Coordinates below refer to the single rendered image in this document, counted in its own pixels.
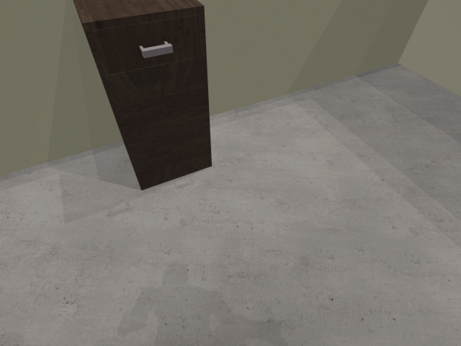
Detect drawer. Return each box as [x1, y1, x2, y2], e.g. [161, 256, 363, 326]
[92, 14, 201, 75]

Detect handle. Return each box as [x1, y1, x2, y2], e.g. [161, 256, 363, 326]
[139, 42, 173, 58]

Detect cabinet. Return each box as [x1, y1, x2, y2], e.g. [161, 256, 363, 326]
[73, 0, 212, 190]

